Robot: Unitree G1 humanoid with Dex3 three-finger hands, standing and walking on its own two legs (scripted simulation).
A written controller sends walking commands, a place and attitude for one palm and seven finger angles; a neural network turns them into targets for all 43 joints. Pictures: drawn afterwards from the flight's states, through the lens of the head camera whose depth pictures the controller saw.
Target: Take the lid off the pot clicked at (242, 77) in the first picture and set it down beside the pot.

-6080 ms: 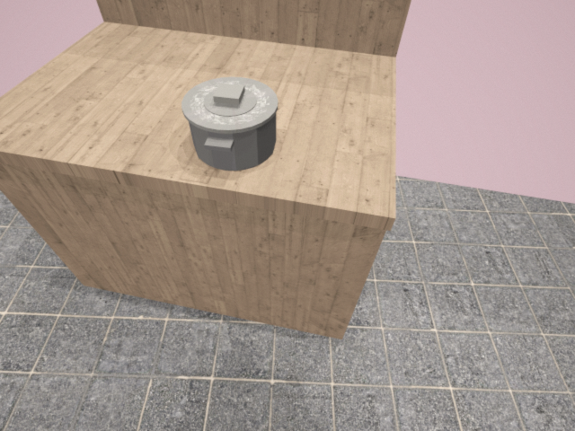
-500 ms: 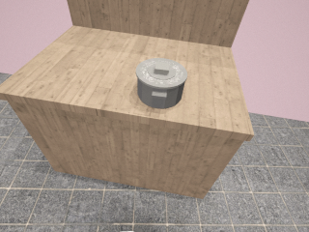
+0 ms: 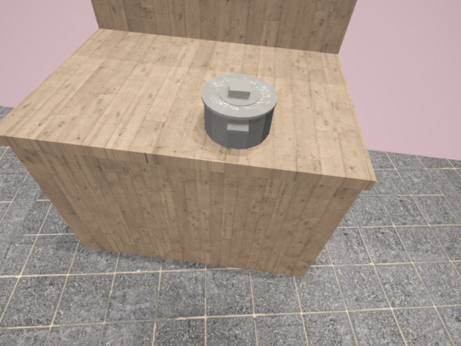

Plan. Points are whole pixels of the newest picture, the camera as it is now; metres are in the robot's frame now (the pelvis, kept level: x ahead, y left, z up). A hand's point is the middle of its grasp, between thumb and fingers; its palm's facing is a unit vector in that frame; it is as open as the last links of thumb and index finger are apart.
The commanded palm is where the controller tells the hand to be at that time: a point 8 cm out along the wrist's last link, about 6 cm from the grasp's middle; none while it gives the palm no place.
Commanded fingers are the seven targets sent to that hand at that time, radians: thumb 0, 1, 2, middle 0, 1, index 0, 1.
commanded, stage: look again from close up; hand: left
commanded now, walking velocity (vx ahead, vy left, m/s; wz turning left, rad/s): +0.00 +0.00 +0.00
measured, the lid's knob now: (240, 87) +0.69 +0.03 +0.08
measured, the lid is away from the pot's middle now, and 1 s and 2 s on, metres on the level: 0.00 0.00 0.00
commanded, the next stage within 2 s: shuffle to correct the standing spot in 1.18 s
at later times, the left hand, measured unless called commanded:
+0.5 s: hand out of the picture +0.01 +0.14 -0.18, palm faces +0.03 -0.99 -0.14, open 7.4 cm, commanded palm none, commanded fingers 0.00 0.90 0.90 -0.20 -0.30 -0.20 -0.30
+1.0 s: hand out of the picture +0.03 +0.14 -0.18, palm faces +0.03 -0.99 -0.16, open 7.4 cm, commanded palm none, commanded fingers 0.00 0.90 0.90 -0.20 -0.30 -0.20 -0.30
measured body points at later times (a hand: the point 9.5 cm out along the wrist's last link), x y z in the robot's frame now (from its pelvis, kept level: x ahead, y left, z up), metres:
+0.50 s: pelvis +0.02 -0.02 +0.00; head +0.04 -0.01 +0.45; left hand +0.01 +0.19 -0.16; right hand +0.02 -0.24 -0.16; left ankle +0.01 +0.08 -0.74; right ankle +0.02 -0.13 -0.74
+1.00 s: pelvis +0.03 -0.02 +0.00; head +0.04 -0.02 +0.45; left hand +0.02 +0.19 -0.16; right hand +0.02 -0.24 -0.16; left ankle +0.01 +0.08 -0.74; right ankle +0.02 -0.13 -0.74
